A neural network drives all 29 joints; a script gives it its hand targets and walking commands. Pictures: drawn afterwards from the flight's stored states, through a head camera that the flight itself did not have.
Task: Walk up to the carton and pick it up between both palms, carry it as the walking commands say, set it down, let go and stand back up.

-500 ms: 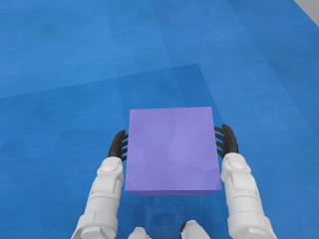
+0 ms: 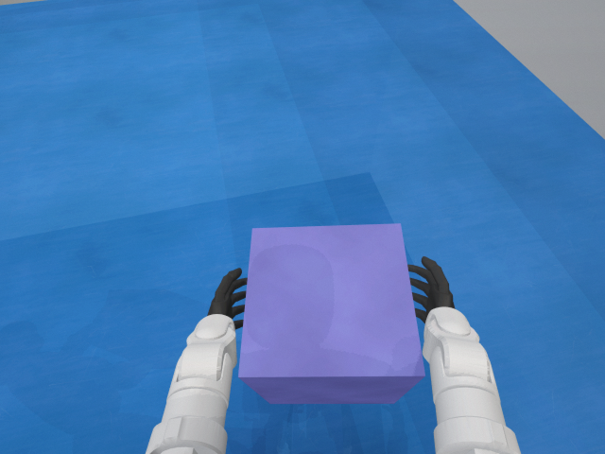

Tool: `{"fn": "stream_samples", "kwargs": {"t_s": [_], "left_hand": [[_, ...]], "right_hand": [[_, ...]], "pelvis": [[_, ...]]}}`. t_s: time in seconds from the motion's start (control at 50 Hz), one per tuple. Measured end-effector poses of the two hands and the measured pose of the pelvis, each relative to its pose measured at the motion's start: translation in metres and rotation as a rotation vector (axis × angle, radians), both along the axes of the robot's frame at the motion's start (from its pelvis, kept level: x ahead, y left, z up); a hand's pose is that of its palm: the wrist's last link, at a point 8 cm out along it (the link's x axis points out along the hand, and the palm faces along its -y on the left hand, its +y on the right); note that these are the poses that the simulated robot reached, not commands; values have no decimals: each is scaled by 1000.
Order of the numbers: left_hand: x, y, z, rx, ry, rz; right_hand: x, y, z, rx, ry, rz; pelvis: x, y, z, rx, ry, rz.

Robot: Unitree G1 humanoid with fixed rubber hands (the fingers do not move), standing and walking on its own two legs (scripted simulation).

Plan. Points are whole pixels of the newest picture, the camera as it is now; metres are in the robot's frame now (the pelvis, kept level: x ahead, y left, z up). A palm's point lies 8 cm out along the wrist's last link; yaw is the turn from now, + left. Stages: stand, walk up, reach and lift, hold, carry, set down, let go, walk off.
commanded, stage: reach and lift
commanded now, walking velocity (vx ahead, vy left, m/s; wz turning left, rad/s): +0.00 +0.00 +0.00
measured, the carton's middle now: (328, 322) +0.33 -0.03 -0.09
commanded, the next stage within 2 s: hold in 1.80 s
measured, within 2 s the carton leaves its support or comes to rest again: neither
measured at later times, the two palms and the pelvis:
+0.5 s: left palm (209, 317) +0.31 +0.13 +0.02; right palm (453, 301) +0.30 -0.17 +0.05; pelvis +0.01 +0.00 +0.02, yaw +0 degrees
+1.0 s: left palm (198, 327) +0.29 +0.13 +0.04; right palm (456, 304) +0.29 -0.17 +0.06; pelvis +0.00 +0.00 +0.02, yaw +0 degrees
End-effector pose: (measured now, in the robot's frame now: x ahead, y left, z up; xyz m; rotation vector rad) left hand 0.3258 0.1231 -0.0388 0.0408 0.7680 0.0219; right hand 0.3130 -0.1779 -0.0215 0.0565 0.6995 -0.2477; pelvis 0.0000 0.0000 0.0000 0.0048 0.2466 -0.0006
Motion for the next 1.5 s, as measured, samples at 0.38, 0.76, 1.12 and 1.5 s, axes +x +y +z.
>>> {"fn": "stream_samples", "kwargs": {"t_s": [0.38, 0.76, 1.12, 1.5], "left_hand": [[-16, 2, 47, 1, -14, 1], [-29, 5, 84, 8, -31, 5], [-39, 14, 83, 10, -23, 54], [-42, 19, 82, 6, -23, 88]], "right_hand": [[-10, 2, 53, -18, -12, 20], [-23, 5, 87, -17, -29, 28], [-19, 14, 84, -18, -21, 80], [-13, 19, 84, -28, -21, 119]], "pelvis": [[7, -2, 17, -5, -193, 7], [6, 0, 21, -6, -323, -5], [-3, -4, 18, -3, -337, -4], [9, -8, 20, -3, -341, 5]]}}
